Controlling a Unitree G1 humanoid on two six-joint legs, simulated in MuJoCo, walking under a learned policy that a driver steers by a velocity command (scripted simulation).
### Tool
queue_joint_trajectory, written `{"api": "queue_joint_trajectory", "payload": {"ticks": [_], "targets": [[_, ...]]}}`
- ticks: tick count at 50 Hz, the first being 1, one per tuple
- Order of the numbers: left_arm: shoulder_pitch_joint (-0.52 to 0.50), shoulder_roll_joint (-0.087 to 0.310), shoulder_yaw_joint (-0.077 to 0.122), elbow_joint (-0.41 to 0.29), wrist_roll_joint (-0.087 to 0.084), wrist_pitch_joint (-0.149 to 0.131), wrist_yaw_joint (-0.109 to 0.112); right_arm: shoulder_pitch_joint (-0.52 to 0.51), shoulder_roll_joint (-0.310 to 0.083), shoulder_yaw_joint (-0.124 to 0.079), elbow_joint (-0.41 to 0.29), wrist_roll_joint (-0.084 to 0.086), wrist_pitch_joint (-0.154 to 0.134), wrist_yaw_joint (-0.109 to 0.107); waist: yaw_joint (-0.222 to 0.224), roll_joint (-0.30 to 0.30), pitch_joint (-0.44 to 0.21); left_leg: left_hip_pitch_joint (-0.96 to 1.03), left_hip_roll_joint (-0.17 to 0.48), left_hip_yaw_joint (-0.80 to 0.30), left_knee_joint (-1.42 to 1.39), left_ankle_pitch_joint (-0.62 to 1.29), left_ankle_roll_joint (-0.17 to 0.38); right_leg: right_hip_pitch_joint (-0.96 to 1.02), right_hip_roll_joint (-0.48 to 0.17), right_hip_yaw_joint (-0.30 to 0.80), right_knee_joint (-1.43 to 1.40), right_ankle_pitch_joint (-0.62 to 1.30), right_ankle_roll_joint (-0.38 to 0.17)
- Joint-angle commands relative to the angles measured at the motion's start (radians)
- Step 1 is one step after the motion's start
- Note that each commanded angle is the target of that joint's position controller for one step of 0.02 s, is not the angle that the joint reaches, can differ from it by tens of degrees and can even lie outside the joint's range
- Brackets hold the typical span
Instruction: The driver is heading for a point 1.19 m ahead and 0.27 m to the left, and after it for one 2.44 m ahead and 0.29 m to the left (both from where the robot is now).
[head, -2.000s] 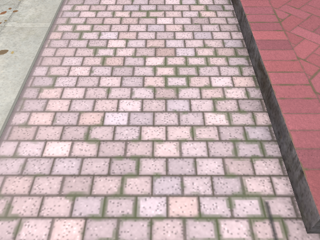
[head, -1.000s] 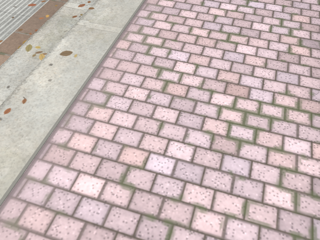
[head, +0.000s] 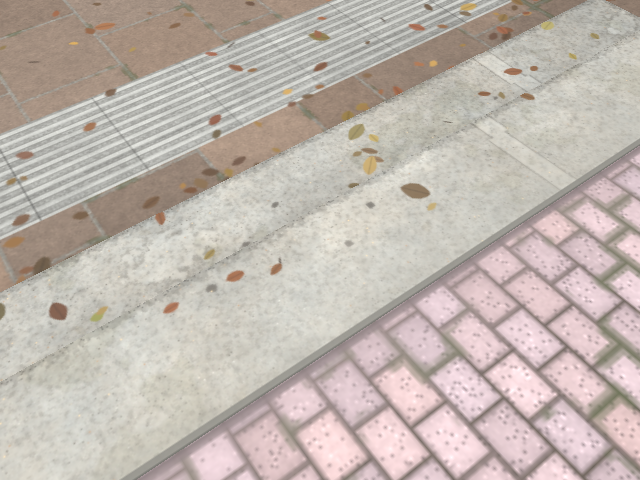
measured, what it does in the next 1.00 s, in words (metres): walks ahead, turning left: left foot, then right foot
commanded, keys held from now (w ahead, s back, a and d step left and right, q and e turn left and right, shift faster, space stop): w+q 0.42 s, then w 0.58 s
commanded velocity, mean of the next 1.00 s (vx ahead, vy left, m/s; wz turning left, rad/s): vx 0.50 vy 0.00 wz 0.38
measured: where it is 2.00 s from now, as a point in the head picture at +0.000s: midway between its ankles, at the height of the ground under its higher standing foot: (261, 241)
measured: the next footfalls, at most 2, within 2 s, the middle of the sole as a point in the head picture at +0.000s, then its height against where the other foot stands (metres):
left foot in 0.20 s outside the picture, level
right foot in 0.70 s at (362, 419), level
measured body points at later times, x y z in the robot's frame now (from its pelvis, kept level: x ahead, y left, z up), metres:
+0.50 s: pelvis +0.28 +0.07 +0.00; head +0.31 +0.10 +0.45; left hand +0.40 +0.38 -0.09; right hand +0.43 -0.18 -0.10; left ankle +0.24 +0.14 -0.74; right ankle +0.48 -0.07 -0.68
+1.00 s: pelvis +0.58 +0.08 +0.00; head +0.60 +0.09 +0.45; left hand +0.48 +0.30 -0.14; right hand +0.83 -0.06 -0.10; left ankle +0.65 +0.27 -0.68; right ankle +0.56 -0.01 -0.74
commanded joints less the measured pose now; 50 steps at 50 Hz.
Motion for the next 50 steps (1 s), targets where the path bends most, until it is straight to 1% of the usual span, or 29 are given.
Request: {"api": "queue_joint_trajectory", "payload": {"ticks": [1,6,8,9,10,11,12,13,14,15,17,20,24,27,28,29,30,32,34,35,36,37,38,39,40,42,45,47,50], "targets": [[-0.070,0.166,0.033,-0.063,-0.006,-0.010,0.007,-0.085,-0.014,0.005,-0.083,0.000,-0.020,0.020,-0.005,-0.106,0.018,0.016,0.006,0.033,-0.153,0.138,0.008,0.006,-0.253,0.077,-0.118,0.302,-0.139],[-0.024,0.219,0.046,-0.034,-0.029,0.019,0.007,-0.163,-0.033,-0.003,-0.127,0.004,-0.019,0.048,-0.005,-0.120,0.040,0.075,-0.040,0.110,-0.297,0.031,0.067,0.131,-0.294,0.002,-0.041,0.522,-0.106],[-0.029,0.253,0.057,-0.036,-0.038,0.031,0.014,-0.073,-0.081,-0.029,-0.115,-0.005,-0.011,0.048,-0.074,-0.152,-0.034,0.231,-0.113,0.164,-0.314,-0.068,0.114,0.158,-0.290,-0.039,0.142,0.862,-0.086],[-0.044,0.252,0.056,-0.041,-0.043,0.038,0.019,0.072,-0.121,-0.055,-0.078,-0.004,-0.007,0.042,-0.161,-0.135,-0.108,0.430,-0.157,0.180,-0.374,-0.026,0.149,0.104,-0.267,-0.068,0.330,0.922,-0.064],[-0.034,0.217,0.042,-0.053,-0.028,0.035,0.023,0.253,-0.184,-0.089,-0.030,0.001,0.002,0.024,-0.245,-0.077,-0.197,0.738,-0.131,0.087,-0.395,0.009,0.194,-0.106,-0.232,-0.071,0.603,0.737,-0.025],[0.044,0.063,-0.007,-0.111,0.024,0.017,0.010,0.242,-0.302,-0.103,-0.029,0.011,0.001,0.010,-0.131,0.218,-0.255,1.070,0.141,-0.434,-0.441,-0.067,0.349,-0.570,-0.054,-0.040,0.972,-0.231,0.037],[-0.015,0.119,-0.007,-0.135,-0.004,-0.022,-0.003,0.270,-0.254,-0.083,-0.069,0.003,-0.020,0.017,-0.183,0.162,-0.448,1.146,0.249,-0.800,-0.609,-0.255,0.450,-0.696,0.012,0.212,1.136,-0.368,0.037],[-0.122,0.184,0.012,-0.166,-0.044,-0.041,-0.011,0.242,-0.189,-0.064,-0.053,-0.008,-0.036,0.023,-0.204,0.080,-0.315,1.069,0.216,-0.660,-0.639,-0.214,0.386,-0.782,-0.043,0.244,1.129,-0.265,0.021],[-0.144,0.166,0.003,-0.175,-0.042,-0.053,-0.010,0.194,-0.161,-0.055,-0.047,-0.004,-0.045,0.022,-0.166,0.028,-0.210,0.923,0.173,-0.529,-0.640,-0.135,0.350,-0.761,-0.083,0.234,1.040,-0.176,0.009],[-0.143,0.159,0.003,-0.162,-0.018,-0.054,-0.002,0.124,-0.134,-0.045,-0.054,-0.005,-0.047,0.020,-0.120,-0.029,-0.147,0.781,0.131,-0.436,-0.644,-0.024,0.320,-0.697,-0.115,0.234,0.954,-0.126,0.015],[-0.111,0.169,0.013,-0.152,0.001,-0.033,-0.003,0.057,-0.108,-0.033,-0.071,-0.021,-0.050,0.013,-0.062,-0.003,-0.108,0.618,0.088,-0.352,-0.682,0.129,0.310,-0.584,-0.137,0.238,0.869,-0.075,0.032],[-0.133,0.124,0.002,-0.156,0.014,-0.008,0.000,0.071,-0.125,-0.037,-0.047,-0.015,-0.055,-0.003,-0.053,-0.015,-0.074,0.497,0.057,-0.267,-0.703,0.239,0.315,-0.552,-0.120,0.206,0.737,-0.012,0.078],[-0.272,0.070,-0.022,-0.179,0.009,-0.007,-0.010,0.117,-0.129,-0.036,-0.008,-0.009,-0.050,-0.021,-0.112,0.017,-0.041,0.436,-0.008,-0.161,-0.696,0.150,0.250,-0.481,-0.078,0.184,0.427,0.279,0.095],[-0.348,0.078,-0.022,-0.200,-0.006,-0.015,-0.023,0.178,-0.136,-0.035,0.034,-0.006,-0.053,-0.018,-0.153,0.029,-0.020,0.456,0.019,-0.190,-0.685,0.054,0.234,-0.431,-0.058,0.187,0.322,0.368,0.079],[-0.278,0.011,-0.080,-0.190,0.112,0.016,-0.053,0.211,-0.074,0.006,0.068,-0.153,-0.083,0.069,-0.117,0.069,0.013,0.466,0.078,-0.247,-0.672,0.019,0.261,-0.485,-0.087,0.218,0.380,0.309,0.066],[-0.282,0.050,-0.066,-0.197,0.106,0.034,-0.056,0.219,-0.081,-0.006,0.077,-0.139,-0.098,0.097,-0.117,0.049,0.031,0.543,0.118,-0.280,-0.658,0.038,0.268,-0.550,-0.102,0.226,0.376,0.235,0.055],[-0.308,0.089,-0.061,-0.211,0.089,0.038,-0.049,0.213,-0.101,-0.007,0.081,-0.116,-0.105,0.103,-0.119,0.022,0.026,0.599,0.129,-0.289,-0.640,0.044,0.254,-0.578,-0.106,0.224,0.347,0.208,0.044],[-0.362,0.099,-0.067,-0.234,0.065,0.023,-0.032,0.240,-0.114,-0.004,0.112,-0.096,-0.101,0.090,-0.146,0.010,0.010,0.710,0.147,-0.298,-0.623,0.099,0.240,-0.577,-0.084,0.183,0.295,0.180,0.014],[-0.344,0.121,-0.062,-0.237,0.040,-0.001,-0.023,0.234,-0.135,0.000,0.140,-0.098,-0.094,0.074,-0.115,0.001,-0.026,0.680,0.096,-0.251,-0.547,0.318,0.193,-0.368,-0.017,0.097,0.215,0.238,-0.040],[-0.259,0.160,-0.045,-0.217,0.026,-0.017,-0.019,0.234,-0.130,0.005,0.148,-0.110,-0.097,0.076,-0.078,-0.013,-0.101,0.607,0.020,-0.186,-0.430,0.447,0.139,-0.158,0.004,0.081,0.263,0.274,-0.082],[-0.081,0.202,-0.036,-0.174,0.035,-0.030,-0.022,0.337,-0.040,0.033,0.141,-0.125,-0.108,0.067,-0.062,-0.175,-0.340,0.399,-0.127,-0.106,-0.153,0.321,0.063,0.285,-0.121,0.243,0.342,0.447,-0.250],[0.197,0.196,-0.031,-0.115,0.052,-0.016,-0.020,0.394,0.014,0.060,0.136,-0.138,-0.123,0.082,0.039,-0.332,-0.516,0.053,-0.277,-0.049,0.151,-0.359,-0.009,0.689,-0.359,0.674,0.197,0.335,-0.438],[0.343,0.157,-0.038,-0.055,0.070,-0.015,-0.022,0.188,-0.050,0.035,0.098,-0.102,-0.119,0.091,0.137,-0.192,-0.325,-0.145,-0.241,-0.100,0.391,-0.454,0.012,0.589,-0.371,0.795,0.070,0.118,-0.345],[0.258,0.167,-0.029,-0.042,0.063,-0.028,-0.023,0.091,-0.036,0.026,0.077,-0.083,-0.118,0.065,0.079,-0.130,-0.090,-0.230,-0.166,-0.099,0.437,-0.340,0.035,0.362,-0.358,0.694,0.030,-0.015,-0.273],[0.135,0.116,-0.043,-0.061,0.053,-0.025,-0.023,0.099,-0.042,0.030,0.087,-0.090,-0.116,0.038,0.018,-0.107,-0.054,-0.160,-0.088,-0.096,0.397,-0.238,0.051,0.170,-0.348,0.606,-0.004,0.008,-0.271],[0.030,0.003,-0.077,-0.087,0.041,-0.022,-0.012,0.091,-0.007,0.049,0.095,-0.133,-0.103,0.028,-0.046,-0.098,-0.084,-0.001,-0.013,-0.080,0.289,-0.155,0.057,0.009,-0.305,0.486,-0.077,0.186,-0.272],[-0.018,0.032,-0.058,-0.101,0.050,-0.035,-0.009,0.056,0.011,0.050,0.097,-0.115,-0.083,0.038,-0.073,-0.095,-0.064,0.014,0.004,-0.028,0.118,-0.146,0.023,-0.036,-0.248,0.356,-0.149,0.225,-0.266],[0.025,0.072,-0.042,-0.084,0.067,-0.042,-0.023,0.014,0.026,0.058,0.094,-0.107,-0.073,0.047,-0.054,-0.078,-0.042,-0.007,0.008,0.014,-0.015,-0.025,-0.001,-0.041,-0.238,0.298,-0.164,0.329,-0.277],[0.096,0.080,-0.035,-0.044,0.063,-0.042,-0.057,-0.064,0.051,0.069,0.081,-0.100,-0.050,0.063,-0.036,-0.082,-0.014,0.049,-0.015,0.064,-0.188,0.132,0.007,-0.074,-0.214,0.220,-0.153,0.455,-0.266]]}}
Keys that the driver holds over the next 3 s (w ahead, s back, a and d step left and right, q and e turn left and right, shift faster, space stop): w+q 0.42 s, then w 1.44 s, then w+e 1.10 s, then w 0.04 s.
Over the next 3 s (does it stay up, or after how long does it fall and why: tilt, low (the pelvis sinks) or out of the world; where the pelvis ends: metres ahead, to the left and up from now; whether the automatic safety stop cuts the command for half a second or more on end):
stays up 1.62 0.28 -0.22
